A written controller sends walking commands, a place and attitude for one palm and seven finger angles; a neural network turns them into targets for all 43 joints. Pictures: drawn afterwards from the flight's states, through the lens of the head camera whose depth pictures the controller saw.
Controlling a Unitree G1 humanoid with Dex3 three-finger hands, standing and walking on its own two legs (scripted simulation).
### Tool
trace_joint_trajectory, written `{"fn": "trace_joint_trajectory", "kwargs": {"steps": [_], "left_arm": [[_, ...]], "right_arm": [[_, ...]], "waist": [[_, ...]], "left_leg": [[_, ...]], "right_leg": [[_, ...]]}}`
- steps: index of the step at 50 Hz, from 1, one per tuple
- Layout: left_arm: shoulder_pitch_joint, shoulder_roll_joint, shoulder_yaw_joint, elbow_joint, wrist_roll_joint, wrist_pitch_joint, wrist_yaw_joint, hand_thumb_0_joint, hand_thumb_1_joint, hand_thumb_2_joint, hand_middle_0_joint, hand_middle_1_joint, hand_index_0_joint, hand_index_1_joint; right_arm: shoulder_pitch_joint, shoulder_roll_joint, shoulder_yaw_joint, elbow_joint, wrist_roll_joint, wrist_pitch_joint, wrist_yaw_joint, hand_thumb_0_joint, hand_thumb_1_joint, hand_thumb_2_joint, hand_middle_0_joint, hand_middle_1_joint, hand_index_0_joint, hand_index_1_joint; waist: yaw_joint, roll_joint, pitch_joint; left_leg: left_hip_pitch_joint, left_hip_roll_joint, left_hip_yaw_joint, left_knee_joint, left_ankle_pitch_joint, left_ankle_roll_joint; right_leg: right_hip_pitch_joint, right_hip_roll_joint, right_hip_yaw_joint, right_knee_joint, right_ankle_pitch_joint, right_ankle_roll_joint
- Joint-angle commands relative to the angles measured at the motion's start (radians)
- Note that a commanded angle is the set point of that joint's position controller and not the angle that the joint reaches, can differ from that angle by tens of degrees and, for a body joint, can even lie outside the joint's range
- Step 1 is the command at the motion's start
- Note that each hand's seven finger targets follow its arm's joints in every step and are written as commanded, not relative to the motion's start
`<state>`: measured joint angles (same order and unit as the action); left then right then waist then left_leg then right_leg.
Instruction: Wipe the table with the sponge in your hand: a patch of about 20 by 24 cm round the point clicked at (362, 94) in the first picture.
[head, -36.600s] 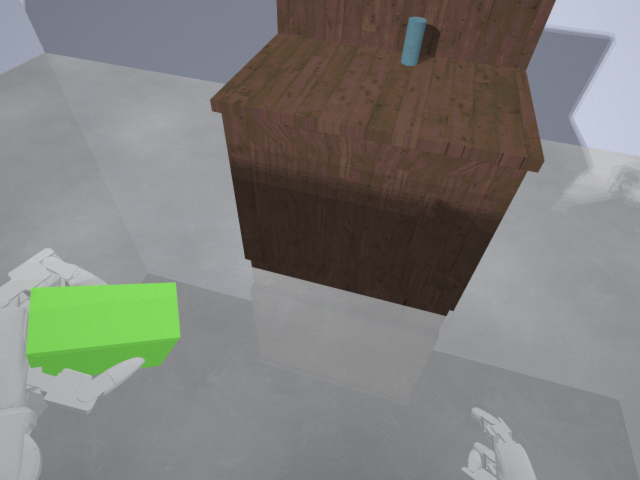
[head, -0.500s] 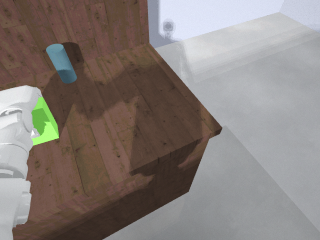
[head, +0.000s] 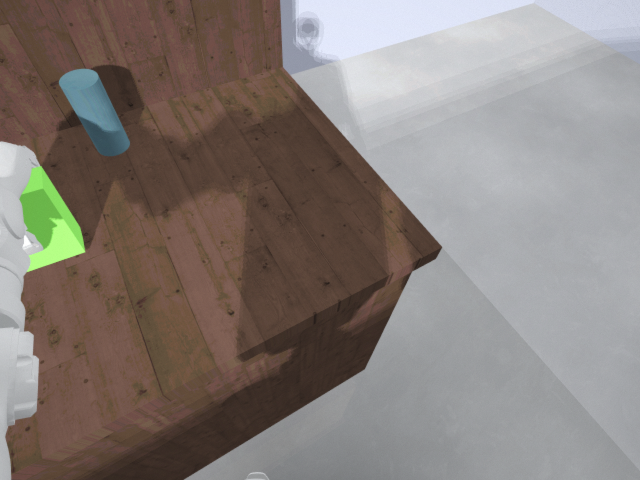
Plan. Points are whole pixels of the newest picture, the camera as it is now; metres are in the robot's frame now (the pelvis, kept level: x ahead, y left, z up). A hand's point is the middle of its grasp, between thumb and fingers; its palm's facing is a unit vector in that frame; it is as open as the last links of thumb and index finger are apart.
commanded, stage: slide back across to the first lane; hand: left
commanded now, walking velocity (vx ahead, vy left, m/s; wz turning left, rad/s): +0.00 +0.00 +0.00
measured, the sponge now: (25, 235) +0.42 +0.38 +0.04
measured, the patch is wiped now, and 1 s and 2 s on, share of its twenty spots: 1.00 1.00 1.00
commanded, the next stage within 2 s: wipe back along the first lane in 0.44 s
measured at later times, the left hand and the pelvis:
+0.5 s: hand out of the picture +0.39 +0.43 +0.08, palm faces -0.14 -0.05 -0.99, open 9.8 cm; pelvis +0.03 +0.01 +0.01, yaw +1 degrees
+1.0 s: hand out of the picture +0.36 +0.43 +0.08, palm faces -0.11 -0.02 -0.99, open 9.8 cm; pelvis +0.02 +0.03 +0.01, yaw +2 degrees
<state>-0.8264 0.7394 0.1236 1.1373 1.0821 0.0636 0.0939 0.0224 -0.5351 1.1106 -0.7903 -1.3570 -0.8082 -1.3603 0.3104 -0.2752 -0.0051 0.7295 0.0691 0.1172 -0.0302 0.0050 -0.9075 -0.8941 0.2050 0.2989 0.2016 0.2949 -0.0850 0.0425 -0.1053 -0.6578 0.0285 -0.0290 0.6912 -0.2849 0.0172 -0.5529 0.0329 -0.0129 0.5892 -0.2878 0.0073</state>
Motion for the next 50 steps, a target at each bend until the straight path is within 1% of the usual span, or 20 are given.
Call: {"fn": "trace_joint_trajectory", "kwargs": {"steps": [1, 3, 5, 7, 9, 11, 12, 19, 20, 23, 26, 27, 32, 34, 35, 39, 42, 46, 49, 50], "left_arm": [[-0.296, 0.412, 0.062, -0.172, 0.044, 0.019, 0.026, 0.000, 0.100, 1.300, -1.200, -1.600, -1.200, -1.600], [-0.272, 0.414, 0.069, -0.179, 0.044, 0.018, 0.025, 0.000, 0.100, 1.300, -1.200, -1.600, -1.200, -1.600], [-0.265, 0.450, 0.110, -0.212, 0.030, 0.004, 0.016, 0.000, 0.100, 1.300, -1.200, -1.600, -1.200, -1.600], [-0.210, 0.422, 0.094, -0.217, 0.031, -0.002, 0.010, 0.000, 0.100, 1.300, -1.200, -1.600, -1.200, -1.600], [-0.170, 0.429, 0.113, -0.221, 0.022, -0.010, 0.005, 0.000, 0.100, 1.300, -1.200, -1.600, -1.200, -1.600], [-0.105, 0.429, 0.137, -0.237, 0.000, -0.030, -0.005, 0.000, 0.100, 1.300, -1.200, -1.600, -1.200, -1.600], [-0.098, 0.408, 0.123, -0.260, -0.001, -0.037, -0.007, 0.000, 0.100, 1.300, -1.200, -1.600, -1.200, -1.600], [-0.077, 0.428, 0.142, -0.280, 0.009, -0.053, -0.012, 0.000, 0.100, 1.300, -1.200, -1.600, -1.200, -1.600], [-0.099, 0.420, 0.142, -0.317, -0.003, -0.068, -0.019, 0.000, 0.100, 1.300, -1.200, -1.600, -1.200, -1.600], [-0.072, 0.465, 0.170, -0.300, 0.010, -0.078, -0.026, 0.000, 0.100, 1.300, -1.200, -1.600, -1.200, -1.600], [-0.030, 0.476, 0.194, -0.329, -0.003, -0.105, -0.037, 0.000, 0.100, 1.300, -1.200, -1.600, -1.200, -1.600], [-0.032, 0.429, 0.157, -0.343, -0.007, -0.109, -0.038, 0.000, 0.100, 1.300, -1.200, -1.600, -1.200, -1.600], [0.046, 0.321, 0.105, -0.437, -0.043, -0.121, -0.043, 0.000, 0.100, 1.300, -1.200, -1.600, -1.200, -1.600], [0.097, 0.283, 0.090, -0.425, -0.058, -0.099, -0.039, 0.000, 0.100, 1.300, -1.200, -1.600, -1.200, -1.600], [0.095, 0.280, 0.105, -0.439, -0.078, -0.101, -0.040, 0.000, 0.100, 1.300, -1.200, -1.600, -1.200, -1.600], [0.097, 0.265, 0.068, -0.425, -0.072, -0.059, -0.037, 0.000, 0.100, 1.300, -1.200, -1.600, -1.200, -1.600], [0.090, 0.210, 0.016, -0.476, -0.068, -0.047, -0.040, 0.000, 0.100, 1.300, -1.200, -1.600, -1.200, -1.600], [0.199, 0.198, 0.042, -0.487, -0.094, -0.034, -0.040, 0.000, 0.100, 1.300, -1.200, -1.600, -1.200, -1.600], [0.228, 0.126, -0.010, -0.521, -0.105, -0.012, -0.038, 0.000, 0.100, 1.300, -1.200, -1.600, -1.200, -1.600], [0.238, 0.133, 0.020, -0.526, -0.117, -0.015, -0.037, 0.000, 0.100, 1.300, -1.200, -1.600, -1.200, -1.600]], "right_arm": [[0.047, -0.190, -0.055, -0.080, -0.006, -0.013, -0.008, 0.000, -0.900, -0.900, 0.200, 0.300, 0.200, 0.300], [0.040, -0.189, -0.058, -0.082, -0.003, -0.012, -0.005, 0.000, -0.900, -0.900, 0.200, 0.300, 0.200, 0.300], [0.027, -0.189, -0.057, -0.081, -0.003, -0.010, -0.007, 0.000, -0.900, -0.900, 0.200, 0.300, 0.200, 0.300], [0.035, -0.187, -0.063, -0.083, -0.005, -0.006, -0.002, 0.000, -0.900, -0.900, 0.200, 0.300, 0.200, 0.300], [0.028, -0.190, -0.066, -0.084, -0.004, 0.001, 0.001, 0.000, -0.900, -0.900, 0.200, 0.300, 0.200, 0.300], [0.026, -0.193, -0.071, -0.085, -0.007, 0.005, 0.002, 0.000, -0.900, -0.900, 0.200, 0.300, 0.200, 0.300], [0.018, -0.189, -0.071, -0.090, -0.005, 0.007, 0.004, 0.000, -0.900, -0.900, 0.200, 0.300, 0.200, 0.300], [-0.003, -0.196, -0.074, -0.089, -0.004, 0.023, 0.006, 0.000, -0.900, -0.900, 0.200, 0.300, 0.200, 0.300], [-0.015, -0.191, -0.073, -0.091, -0.002, 0.019, 0.005, 0.000, -0.900, -0.900, 0.200, 0.300, 0.200, 0.300], [-0.008, -0.197, -0.076, -0.091, -0.008, 0.027, 0.003, 0.000, -0.900, -0.900, 0.200, 0.300, 0.200, 0.300], [-0.010, -0.198, -0.079, -0.096, -0.011, 0.031, 0.003, 0.000, -0.900, -0.900, 0.200, 0.300, 0.200, 0.300], [-0.018, -0.191, -0.078, -0.105, -0.008, 0.031, 0.004, 0.000, -0.900, -0.900, 0.200, 0.300, 0.200, 0.300], [-0.034, -0.182, -0.087, -0.118, -0.003, 0.030, 0.010, 0.000, -0.900, -0.900, 0.200, 0.300, 0.200, 0.300], [-0.044, -0.182, -0.086, -0.121, 0.000, 0.033, 0.012, 0.000, -0.900, -0.900, 0.200, 0.300, 0.200, 0.300], [-0.057, -0.179, -0.081, -0.123, 0.005, 0.030, 0.010, 0.000, -0.900, -0.900, 0.200, 0.300, 0.200, 0.300], [-0.069, -0.182, -0.072, -0.125, 0.004, 0.034, 0.010, 0.000, -0.900, -0.900, 0.200, 0.300, 0.200, 0.300], [-0.081, -0.172, -0.068, -0.134, 0.004, 0.025, 0.009, 0.000, -0.900, -0.900, 0.200, 0.300, 0.200, 0.300], [-0.094, -0.172, -0.066, -0.147, 0.004, 0.023, 0.007, 0.000, -0.900, -0.900, 0.200, 0.300, 0.200, 0.300], [-0.120, -0.163, -0.061, -0.162, 0.009, 0.023, 0.013, 0.000, -0.900, -0.900, 0.200, 0.300, 0.200, 0.300], [-0.131, -0.164, -0.060, -0.159, 0.010, 0.018, 0.011, 0.000, -0.900, -0.900, 0.200, 0.300, 0.200, 0.300]], "waist": [[0.040, 0.081, -0.324], [0.042, 0.069, -0.315], [0.062, 0.088, -0.338], [0.063, 0.101, -0.344], [0.067, 0.069, -0.337], [0.081, 0.080, -0.352], [0.075, 0.083, -0.342], [0.068, 0.068, -0.289], [0.075, 0.112, -0.300], [0.074, 0.075, -0.320], [0.089, 0.111, -0.345], [0.074, 0.107, -0.321], [0.075, 0.113, -0.340], [0.072, 0.067, -0.301], [0.081, 0.082, -0.289], [0.076, 0.062, -0.239], [0.079, 0.104, -0.259], [0.099, 0.060, -0.254], [0.091, 0.033, -0.213], [0.102, 0.034, -0.214]], "left_leg": [[0.262, -0.037, -0.002, -0.086, 0.206, 0.039], [0.269, -0.036, 0.001, -0.090, 0.206, 0.041], [0.286, -0.035, -0.002, -0.100, 0.250, 0.038], [0.311, -0.039, 0.004, -0.091, 0.289, 0.040], [0.313, -0.037, 0.003, -0.093, 0.311, 0.040], [0.338, -0.038, 0.004, -0.087, 0.372, 0.042], [0.341, -0.038, 0.008, -0.085, 0.379, 0.042], [0.346, -0.041, 0.003, -0.089, 0.402, 0.043], [0.374, -0.038, 0.000, -0.095, 0.436, 0.040], [0.371, -0.042, 0.004, -0.077, 0.444, 0.044], [0.409, -0.037, -0.002, -0.065, 0.530, 0.042], [0.406, -0.036, -0.004, -0.066, 0.522, 0.040], [0.471, -0.023, -0.026, -0.062, 0.571, 0.037], [0.447, -0.026, -0.025, -0.072, 0.512, 0.038], [0.443, -0.025, -0.029, -0.085, 0.514, 0.036], [0.405, -0.033, -0.032, -0.112, 0.378, 0.035], [0.446, -0.030, -0.050, -0.122, 0.372, 0.030], [0.433, -0.033, -0.052, -0.132, 0.371, 0.033], [0.414, -0.029, -0.056, -0.146, 0.333, 0.029], [0.418, -0.025, -0.062, -0.156, 0.330, 0.029]], "right_leg": [[0.141, 0.031, -0.014, -0.076, 0.195, -0.067], [0.148, 0.031, -0.014, -0.088, 0.195, -0.064], [0.184, 0.028, -0.010, -0.087, 0.230, -0.072], [0.191, 0.030, -0.016, -0.087, 0.264, -0.070], [0.210, 0.031, -0.017, -0.091, 0.293, -0.070], [0.230, 0.030, -0.017, -0.088, 0.341, -0.072], [0.227, 0.030, -0.017, -0.090, 0.355, -0.070], [0.213, 0.028, -0.025, -0.099, 0.362, -0.072], [0.210, 0.027, -0.021, -0.100, 0.368, -0.078], [0.231, 0.026, -0.019, -0.097, 0.398, -0.074], [0.229, 0.027, -0.023, -0.087, 0.429, -0.078], [0.209, 0.027, -0.027, -0.092, 0.414, -0.074], [0.172, 0.031, -0.034, -0.101, 0.368, -0.075], [0.169, 0.033, -0.037, -0.111, 0.342, -0.073], [0.175, 0.031, -0.034, -0.113, 0.336, -0.078], [0.173, 0.029, -0.042, -0.125, 0.257, -0.079], [0.159, 0.031, -0.044, -0.129, 0.207, -0.084], [0.203, 0.033, -0.041, -0.137, 0.225, -0.087], [0.191, 0.031, -0.046, -0.142, 0.199, -0.081], [0.196, 0.030, -0.041, -0.144, 0.189, -0.083]]}}
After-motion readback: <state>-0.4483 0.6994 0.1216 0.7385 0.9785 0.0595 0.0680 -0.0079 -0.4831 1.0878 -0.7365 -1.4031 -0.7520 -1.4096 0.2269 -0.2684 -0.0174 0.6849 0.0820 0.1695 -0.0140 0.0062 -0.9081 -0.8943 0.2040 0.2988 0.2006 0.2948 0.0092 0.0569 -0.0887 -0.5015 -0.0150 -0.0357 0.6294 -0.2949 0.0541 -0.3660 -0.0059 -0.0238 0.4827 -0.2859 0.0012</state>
